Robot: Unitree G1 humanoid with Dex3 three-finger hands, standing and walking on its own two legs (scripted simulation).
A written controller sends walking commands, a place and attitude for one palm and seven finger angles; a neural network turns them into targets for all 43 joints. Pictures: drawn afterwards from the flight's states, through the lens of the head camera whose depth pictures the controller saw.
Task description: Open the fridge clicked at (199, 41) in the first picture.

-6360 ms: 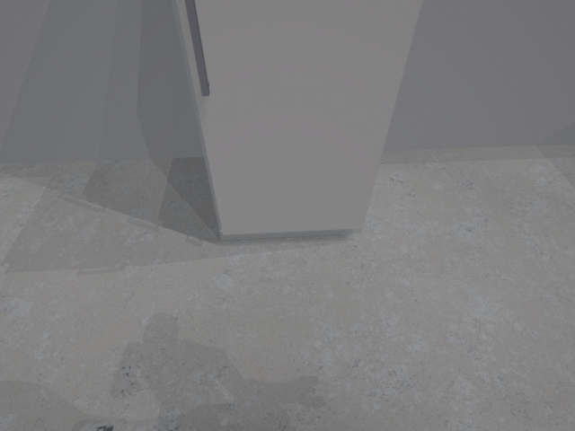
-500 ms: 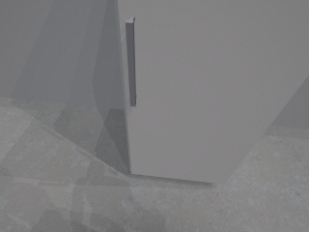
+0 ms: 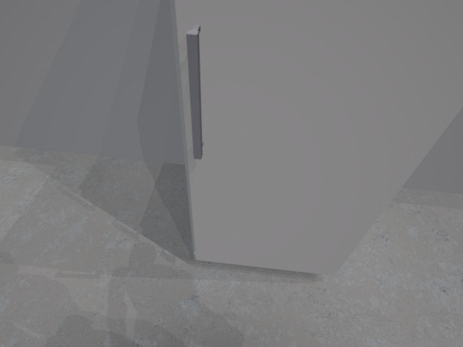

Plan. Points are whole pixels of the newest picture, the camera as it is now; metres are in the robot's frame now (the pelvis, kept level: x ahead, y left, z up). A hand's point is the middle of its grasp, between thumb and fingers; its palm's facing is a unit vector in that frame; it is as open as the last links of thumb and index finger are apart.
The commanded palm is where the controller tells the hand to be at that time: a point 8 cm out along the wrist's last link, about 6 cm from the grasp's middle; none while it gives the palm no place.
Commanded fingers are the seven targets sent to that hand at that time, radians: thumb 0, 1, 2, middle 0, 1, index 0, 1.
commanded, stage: look again from close up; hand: left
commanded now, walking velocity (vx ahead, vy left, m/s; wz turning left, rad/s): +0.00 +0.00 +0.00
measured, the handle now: (197, 100) +0.57 +0.12 +0.14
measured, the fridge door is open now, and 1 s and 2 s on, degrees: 0 0 0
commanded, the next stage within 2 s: shuffle to correct the standing spot in 1.28 s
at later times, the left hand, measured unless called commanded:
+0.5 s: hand out of the picture -0.04 +0.15 -0.18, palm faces +0.06 -0.99 -0.15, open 7.4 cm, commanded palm none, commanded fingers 0.00 0.90 0.90 -0.20 -0.30 -0.20 -0.30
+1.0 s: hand out of the picture -0.01 +0.14 -0.18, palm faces +0.05 -0.99 -0.13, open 7.4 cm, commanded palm none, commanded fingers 0.00 0.90 0.90 -0.20 -0.30 -0.20 -0.30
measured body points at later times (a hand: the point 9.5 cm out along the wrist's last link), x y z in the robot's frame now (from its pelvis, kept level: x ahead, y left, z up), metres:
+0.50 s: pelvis +0.00 +0.00 +0.00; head +0.00 +0.01 +0.45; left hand -0.04 +0.21 -0.16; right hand +0.00 -0.22 -0.16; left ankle +0.07 +0.10 -0.74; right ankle +0.00 -0.14 -0.74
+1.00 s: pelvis +0.01 -0.01 +0.00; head +0.02 +0.00 +0.45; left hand -0.01 +0.20 -0.17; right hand +0.01 -0.23 -0.16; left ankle +0.07 +0.10 -0.74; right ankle +0.00 -0.14 -0.74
